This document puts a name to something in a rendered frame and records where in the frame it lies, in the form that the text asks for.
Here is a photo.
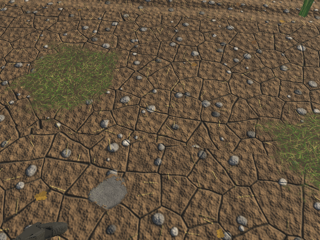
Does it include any robot left hand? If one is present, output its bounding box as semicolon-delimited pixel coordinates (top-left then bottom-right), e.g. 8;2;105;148
12;222;68;240

